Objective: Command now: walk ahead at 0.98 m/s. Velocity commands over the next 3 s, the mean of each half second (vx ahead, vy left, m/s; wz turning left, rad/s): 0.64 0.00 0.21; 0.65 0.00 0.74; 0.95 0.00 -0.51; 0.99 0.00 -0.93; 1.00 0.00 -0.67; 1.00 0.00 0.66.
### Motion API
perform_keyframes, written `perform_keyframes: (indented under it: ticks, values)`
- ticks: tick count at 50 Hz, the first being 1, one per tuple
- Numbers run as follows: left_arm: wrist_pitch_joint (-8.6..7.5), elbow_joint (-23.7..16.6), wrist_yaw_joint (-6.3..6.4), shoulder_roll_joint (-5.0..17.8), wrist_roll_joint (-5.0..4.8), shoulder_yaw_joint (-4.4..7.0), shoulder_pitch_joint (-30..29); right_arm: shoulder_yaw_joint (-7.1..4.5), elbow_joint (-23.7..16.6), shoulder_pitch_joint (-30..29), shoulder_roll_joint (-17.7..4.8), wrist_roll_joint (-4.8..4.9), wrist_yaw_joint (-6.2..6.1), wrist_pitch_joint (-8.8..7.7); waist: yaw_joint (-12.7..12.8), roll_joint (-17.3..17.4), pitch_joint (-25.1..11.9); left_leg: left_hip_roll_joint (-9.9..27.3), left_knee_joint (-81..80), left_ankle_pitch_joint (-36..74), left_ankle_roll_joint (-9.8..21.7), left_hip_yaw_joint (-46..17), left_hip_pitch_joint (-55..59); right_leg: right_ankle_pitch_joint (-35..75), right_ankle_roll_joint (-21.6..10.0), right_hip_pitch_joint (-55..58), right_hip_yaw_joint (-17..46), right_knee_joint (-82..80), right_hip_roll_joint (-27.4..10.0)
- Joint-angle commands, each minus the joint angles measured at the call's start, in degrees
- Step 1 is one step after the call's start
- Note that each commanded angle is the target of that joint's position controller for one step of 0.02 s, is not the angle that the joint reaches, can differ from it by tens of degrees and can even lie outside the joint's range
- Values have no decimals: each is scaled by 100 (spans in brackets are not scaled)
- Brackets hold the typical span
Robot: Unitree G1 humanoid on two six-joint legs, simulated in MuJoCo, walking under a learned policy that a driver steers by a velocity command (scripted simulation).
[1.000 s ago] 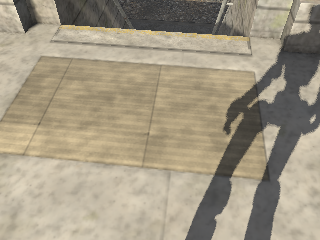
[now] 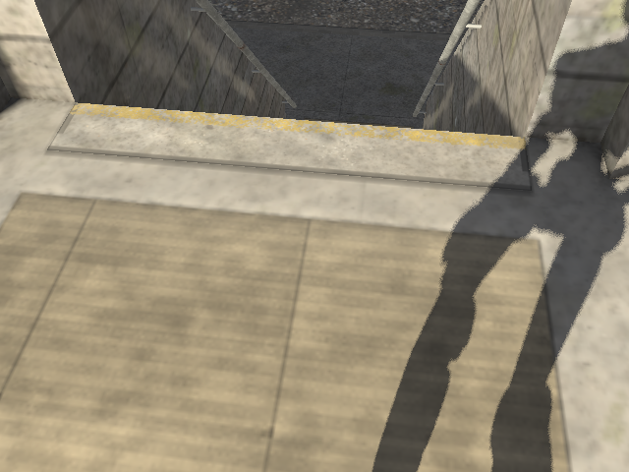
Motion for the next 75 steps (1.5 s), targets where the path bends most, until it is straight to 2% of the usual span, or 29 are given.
perform_keyframes:
  ticks: [1, 4, 8, 10, 12, 16, 18, 19, 20, 21, 23, 25, 27, 31, 35, 41, 48, 50, 51, 52, 53, 55, 58, 65, 69, 71, 73, 74, 75]
  values:
    - [-152, -799, -57, 628, 5, 70, -601, -294, 340, 1287, -504, 3, 26, -74, -371, -281, -294, 2059, -2683, -1700, 894, -3749, 2783, 480, -158, -3493, 321, 1418, -608]
    - [122, -888, -234, 238, 206, -41, -649, -169, 631, 1322, -256, 85, -5, -255, 186, 30, 296, 1520, -3201, -1485, 568, -2565, 1202, 364, 59, -3087, 334, 603, -1025]
    - [122, -1434, -282, 325, 221, -112, -2058, -155, 769, 1578, -402, 196, 79, -424, 52, 19, 918, 1021, -3741, 673, 504, -1376, 849, 1633, 296, -3631, -315, -1165, -1262]
    - [-3, -1483, -333, 63, 186, -220, -2370, -112, 848, 1728, -370, 293, 89, -487, -18, -101, 805, 698, -3338, 3377, 190, -658, 705, 2796, 275, -2577, -767, -2682, -949]
    - [-72, -1443, -361, -5, 111, -250, -2609, -125, 1035, 2191, -573, 373, 57, -543, -278, 52, 531, 816, -3326, 4070, -6, -659, 1299, 3724, 186, -1977, -992, -3477, -587]
    - [-121, -1186, -132, 578, 271, -74, -1886, -173, 1149, 2253, -894, 243, -120, -331, 17, 591, -207, 938, -1719, 5478, -294, -1156, 2728, 3020, 51, -1013, -752, -4087, 24]
    - [-227, -700, 17, 1113, 354, 114, -276, -248, 927, 1751, -1046, 317, -203, -236, 807, 562, -902, 584, 750, 4008, -459, -1158, 2205, 4406, 33, 624, -107, -4535, -761]
    - [-230, -702, 37, 1584, 479, 212, 24, -106, 771, 2470, -145, 377, -229, -182, 350, -860, -1999, -85, 3255, -1299, -560, -738, 861, 8841, -481, 2430, 990, -3179, -2718]
    - [-178, -970, -87, 1339, 312, 199, -106, -104, 706, 2998, -209, 736, -347, -88, 259, -1143, -3620, -306, 5013, -2730, -634, -1286, -248, 9607, -1226, 3681, 2371, -3097, -3810]
    - [-59, -1202, -56, 1038, 143, 206, -559, -248, 664, 2462, -770, 504, -363, -7, 306, -374, -3582, 68, 4837, -1928, -643, -1381, -270, 8047, -1102, 2815, 1884, -3663, -3295]
    - [21, -1108, 81, 483, 136, 76, -1174, -287, 487, 1723, -601, 298, -215, 126, 39, -251, -1846, 465, 4035, -1417, -807, -1121, -718, 5737, -705, 1221, 862, -4445, -2593]
    - [55, -994, 202, 459, 68, 70, -1076, -303, 473, 1833, -315, 81, -83, 391, -205, -492, -1200, 610, 3771, -1281, -930, -1011, -174, 5128, -613, -115, 275, -4923, -2444]
    - [24, -1043, 165, 586, 71, 128, -1270, -296, 370, 1845, -151, 45, -29, 591, -429, -494, -1110, 747, 3628, -1108, -884, -886, 37, 3624, -674, -843, 1, -5355, -2479]
    - [15, -1054, 78, 820, 108, 269, -1466, -372, -235, 832, -442, -17, 217, 761, -437, -875, -638, 1159, 2923, -50, -664, -771, -659, -898, -454, -1279, -130, -6399, -2478]
    - [12, -960, 73, 1201, 114, 459, -1068, -402, -479, 224, -522, 25, 323, 726, -287, -413, -431, 1174, 2448, 336, -582, -681, -1341, -1749, -247, -609, -345, -6591, -2709]
    - [71, -919, 66, 1330, 173, 568, -804, -390, -830, -599, -487, 65, 448, 696, -40, -512, 86, 1239, 1780, 269, -515, -425, -1811, -1948, 77, 173, -1090, -6595, -2896]
    - [180, -688, 19, 1356, 249, 550, -817, -346, -669, -293, -578, -42, 432, 479, -120, -482, 481, 916, 181, -796, -99, 44, 58, -1238, -3, -108, -1938, -6464, -2728]
    - [240, -656, -39, 1339, 164, 516, -1209, -468, 37, 1648, -741, -43, 271, 281, -1222, 293, -156, 168, -512, -675, 13, 385, 2324, 1587, -132, -834, -2502, -3768, -2100]
    - [230, -812, -100, 835, 239, 340, -1448, -601, 453, 2946, -1238, -65, 133, 177, -1810, 1798, -576, 795, -1147, -1837, -48, -885, 3603, 803, -28, -2180, -2339, -1181, -1632]
    - [129, -1370, -173, 226, 90, 212, -1680, -646, 233, 2787, -1999, -11, -1, 80, -1448, 3154, -749, 2161, -2349, -2805, 44, -3728, 4276, -1853, 153, -4361, -773, 769, -405]
    - [87, -1529, -131, 522, 10, 260, -2341, -622, 72, 2479, -1827, -15, -90, 30, -1566, 1631, -591, 2591, -2809, -2153, -102, -4145, 3845, -1167, 96, -5050, 551, 1324, -160]
    - [52, -1143, -158, 600, -18, 293, -1651, -430, 89, 1789, -1163, -64, -54, -32, -644, 304, -254, 2492, -2397, -1441, -367, -2859, 3120, 264, 34, -4809, 357, 956, -805]
    - [310, -685, -370, 555, 57, 335, -1020, -194, 78, 1173, -438, 55, -1, -238, -114, 606, -148, 1983, -2853, -376, -815, -1482, 2328, 1267, 262, -3958, 165, 663, -1094]
    - [398, -1076, -470, 248, 6, 156, -2428, -140, 662, 2036, -297, 94, -132, -342, -246, 368, 512, 1457, -3216, 3037, -925, 639, 3136, 2216, 3, -4406, -932, -1065, -729]
    - [431, -1248, -435, 369, -6, 89, -2370, -194, 745, 1899, -807, 95, -375, -264, 167, 576, 237, 1630, -2493, 6929, -1023, 1129, 3529, 1988, -416, -2878, -1698, -2573, -154]
    - [500, -922, -358, 762, -19, 238, -965, -318, 625, 1469, -1166, 31, -499, -123, 951, 920, -459, 1900, -905, 8420, -987, 1038, 3689, 1410, -653, -1594, -1647, -2535, 116]
    - [505, -264, -216, 1317, -29, 570, 1206, -423, 318, 587, -1333, 45, -400, 18, 1981, 569, -1115, 1749, 2553, 6911, -685, 733, 2340, 727, -1099, 755, -877, -3143, 82]
    - [559, -207, -124, 1283, -211, 684, 783, -317, 171, -28, -779, 103, -215, -36, 1765, -862, -440, 377, 5055, 899, -649, 537, 572, 698, -1261, 1167, -98, -3741, -174]
    - [578, -415, -131, 1712, 11, 689, -81, -107, -506, 573, -96, 81, -132, -227, 328, -1528, -497, -141, 6308, -1303, -911, -403, -1685, 1786, -2121, 1828, 2641, -3987, -981]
